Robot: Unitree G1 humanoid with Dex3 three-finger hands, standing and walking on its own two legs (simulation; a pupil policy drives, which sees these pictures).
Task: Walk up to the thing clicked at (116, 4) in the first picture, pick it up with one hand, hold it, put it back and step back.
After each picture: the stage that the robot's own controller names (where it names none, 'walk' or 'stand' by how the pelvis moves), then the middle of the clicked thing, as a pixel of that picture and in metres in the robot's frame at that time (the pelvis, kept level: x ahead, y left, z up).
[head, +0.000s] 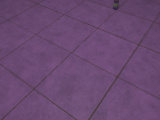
stand; (116, 1) +2.29 -0.44 -0.66
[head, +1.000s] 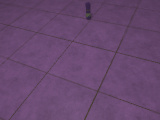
walk; (88, 11) +2.16 +0.08 -0.62
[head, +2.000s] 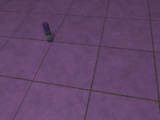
walk; (47, 32) +1.47 +0.49 -0.64
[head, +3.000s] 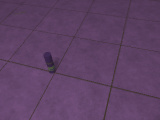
walk; (49, 63) +0.99 +0.43 -0.65
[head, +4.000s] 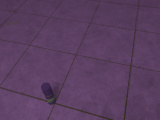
walk; (49, 94) +0.63 +0.35 -0.64
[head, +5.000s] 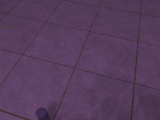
walk; (44, 119) +0.42 +0.28 -0.63
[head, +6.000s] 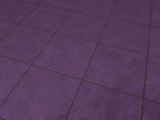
stand; out of the picture +0.37 +0.25 -0.65
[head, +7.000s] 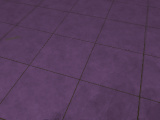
stand; out of the picture +0.39 +0.27 -0.66
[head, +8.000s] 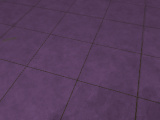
stand; out of the picture +0.38 +0.29 -0.66
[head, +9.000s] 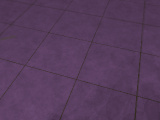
stand; out of the picture +0.36 +0.29 -0.66
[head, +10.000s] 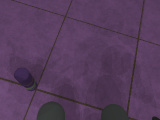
go down; (27, 80) +0.41 +0.29 -0.42
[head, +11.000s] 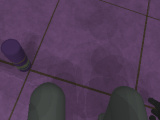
go down; (18, 58) +0.44 +0.31 -0.28
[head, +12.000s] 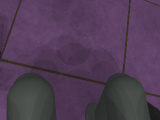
close in; out of the picture +0.43 +0.34 -0.19
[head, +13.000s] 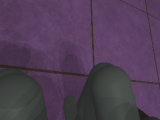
close; out of the picture +0.43 +0.33 -0.15
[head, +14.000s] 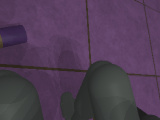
close; out of the picture +0.47 +0.21 -0.25
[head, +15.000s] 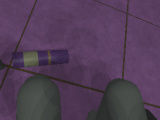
lift; (41, 58) +0.47 +0.17 -0.29
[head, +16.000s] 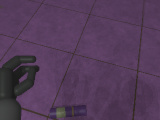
close; (68, 111) +0.42 +0.10 -0.63
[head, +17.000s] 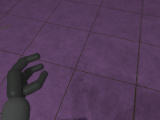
close; out of the picture +0.41 +0.11 -0.70
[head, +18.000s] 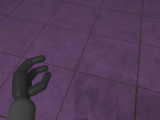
stand; out of the picture +0.41 +0.11 -0.70
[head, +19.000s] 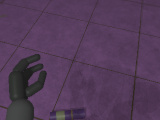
stand; (67, 115) +0.43 +0.11 -0.68
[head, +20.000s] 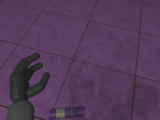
stand; (67, 113) +0.44 +0.11 -0.67
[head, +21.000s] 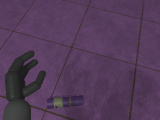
stand; (65, 102) +0.45 +0.11 -0.63
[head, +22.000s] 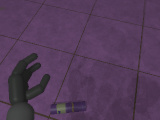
stand; (68, 107) +0.45 +0.11 -0.64
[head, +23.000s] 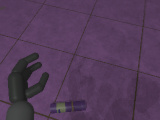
stand; (68, 106) +0.45 +0.11 -0.65
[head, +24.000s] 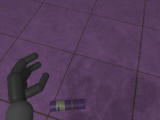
stand; (67, 105) +0.46 +0.11 -0.64
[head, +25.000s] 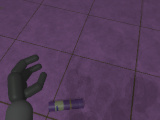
stand; (66, 105) +0.47 +0.12 -0.65
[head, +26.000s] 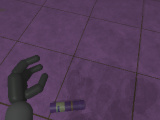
stand; (67, 106) +0.47 +0.11 -0.65
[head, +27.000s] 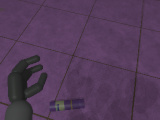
stand; (66, 105) +0.47 +0.11 -0.65
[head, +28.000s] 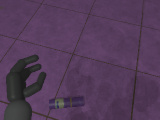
stand; (66, 102) +0.48 +0.12 -0.65
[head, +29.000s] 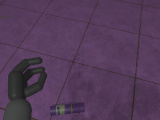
close; (67, 109) +0.48 +0.11 -0.68
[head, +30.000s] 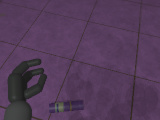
stand; (66, 106) +0.49 +0.11 -0.67
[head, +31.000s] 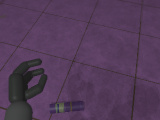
stand; (66, 107) +0.49 +0.12 -0.67
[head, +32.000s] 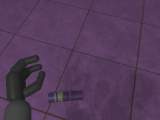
stand; (65, 96) +0.51 +0.12 -0.64
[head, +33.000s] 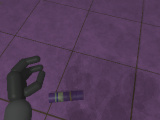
close; (66, 96) +0.51 +0.12 -0.64
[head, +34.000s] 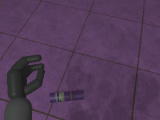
close; (66, 96) +0.51 +0.12 -0.64
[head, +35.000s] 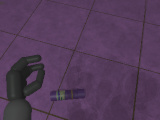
close; (67, 94) +0.52 +0.12 -0.64
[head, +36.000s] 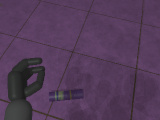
close; (66, 95) +0.52 +0.12 -0.65
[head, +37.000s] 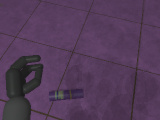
close; (66, 94) +0.53 +0.12 -0.65
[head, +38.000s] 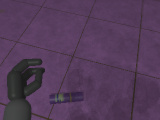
close; (66, 97) +0.53 +0.12 -0.66
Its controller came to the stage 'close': yes
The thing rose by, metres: 0.00
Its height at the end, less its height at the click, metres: -0.09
